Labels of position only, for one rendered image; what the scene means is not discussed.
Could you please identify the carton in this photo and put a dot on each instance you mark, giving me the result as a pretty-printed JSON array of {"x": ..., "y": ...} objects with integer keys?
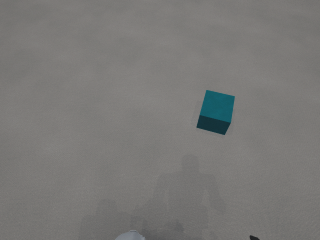
[{"x": 216, "y": 112}]

